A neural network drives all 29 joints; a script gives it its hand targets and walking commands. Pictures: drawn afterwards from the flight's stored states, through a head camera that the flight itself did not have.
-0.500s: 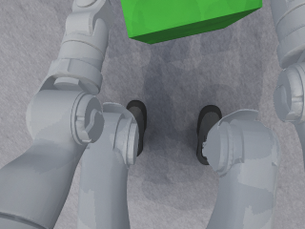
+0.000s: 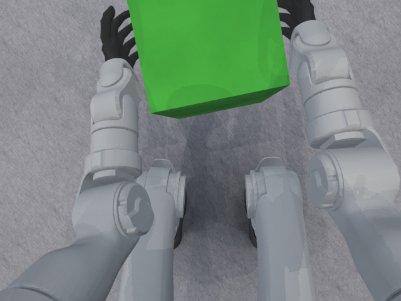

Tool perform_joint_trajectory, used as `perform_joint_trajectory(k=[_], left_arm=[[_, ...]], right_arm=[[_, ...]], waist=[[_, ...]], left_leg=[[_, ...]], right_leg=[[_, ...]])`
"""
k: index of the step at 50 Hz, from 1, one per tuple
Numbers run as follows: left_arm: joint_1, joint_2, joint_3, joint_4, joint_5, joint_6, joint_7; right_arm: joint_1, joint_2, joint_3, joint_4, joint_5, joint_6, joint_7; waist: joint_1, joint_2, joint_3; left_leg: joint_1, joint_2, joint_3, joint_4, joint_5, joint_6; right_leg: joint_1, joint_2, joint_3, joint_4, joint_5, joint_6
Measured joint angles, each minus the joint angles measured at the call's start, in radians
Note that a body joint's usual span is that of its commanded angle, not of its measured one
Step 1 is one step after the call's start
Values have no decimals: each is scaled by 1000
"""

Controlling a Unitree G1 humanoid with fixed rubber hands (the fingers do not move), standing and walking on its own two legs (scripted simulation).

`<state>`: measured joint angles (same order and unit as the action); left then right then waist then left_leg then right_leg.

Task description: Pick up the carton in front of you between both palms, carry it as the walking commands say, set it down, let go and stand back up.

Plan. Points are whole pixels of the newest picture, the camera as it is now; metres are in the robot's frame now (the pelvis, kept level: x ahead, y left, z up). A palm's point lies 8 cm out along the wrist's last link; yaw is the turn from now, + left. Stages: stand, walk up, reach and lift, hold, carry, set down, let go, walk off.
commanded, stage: reach and lift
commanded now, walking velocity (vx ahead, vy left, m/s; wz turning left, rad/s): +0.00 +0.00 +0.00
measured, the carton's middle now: (209, 55) +0.53 -0.01 -0.16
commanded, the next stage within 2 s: none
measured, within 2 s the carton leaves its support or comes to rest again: neither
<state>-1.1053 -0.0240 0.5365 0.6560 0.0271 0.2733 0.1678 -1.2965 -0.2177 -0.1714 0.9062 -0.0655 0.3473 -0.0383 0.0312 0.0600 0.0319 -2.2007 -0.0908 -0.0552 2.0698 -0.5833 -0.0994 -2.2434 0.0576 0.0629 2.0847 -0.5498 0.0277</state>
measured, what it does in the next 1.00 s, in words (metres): rises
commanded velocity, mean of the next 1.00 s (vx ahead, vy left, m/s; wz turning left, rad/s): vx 0.00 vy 0.00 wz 0.00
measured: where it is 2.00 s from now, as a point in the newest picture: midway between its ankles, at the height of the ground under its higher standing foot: (215, 225)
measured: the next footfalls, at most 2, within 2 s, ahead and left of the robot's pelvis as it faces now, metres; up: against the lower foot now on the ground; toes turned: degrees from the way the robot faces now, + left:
none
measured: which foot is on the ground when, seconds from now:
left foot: down 0.00-1.00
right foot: down 0.00-1.00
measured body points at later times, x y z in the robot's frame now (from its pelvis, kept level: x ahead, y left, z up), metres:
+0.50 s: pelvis +0.00 +0.01 +0.12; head +0.26 -0.02 +0.49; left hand +0.49 +0.14 +0.06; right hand +0.51 -0.16 +0.05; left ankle +0.11 +0.14 -0.37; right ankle +0.11 -0.12 -0.37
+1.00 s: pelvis +0.05 +0.00 +0.26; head +0.19 -0.01 +0.69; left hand +0.45 +0.15 +0.23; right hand +0.45 -0.15 +0.21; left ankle +0.11 +0.14 -0.37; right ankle +0.11 -0.12 -0.37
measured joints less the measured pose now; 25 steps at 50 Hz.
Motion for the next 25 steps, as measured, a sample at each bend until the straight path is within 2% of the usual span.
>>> perform_joint_trajectory(k=[4,7,11,17,25], left_arm=[[7,-38,52,17,102,34,-18],[-3,-57,87,30,164,44,-30],[-8,-60,109,28,212,59,-50],[40,-59,89,-37,197,89,-65],[168,-89,7,-128,162,105,-59]], right_arm=[[31,29,-89,24,-87,16,32],[40,39,-136,36,-127,19,47],[38,62,-189,36,-184,26,59],[92,117,-225,-39,-221,39,62],[263,152,-185,-199,-164,69,62]], waist=[[-6,-18,-69],[2,-32,-102],[14,-45,-128],[10,-43,-164],[-4,-28,-214]], left_leg=[[49,13,5,-90,32,19],[82,20,10,-151,56,28],[116,21,14,-222,82,32],[160,10,2,-303,103,31],[278,17,-8,-399,88,41]], right_leg=[[52,7,7,-98,35,6],[86,10,12,-161,61,8],[120,10,19,-229,85,8],[172,-6,11,-309,94,6],[299,-11,3,-415,79,7]])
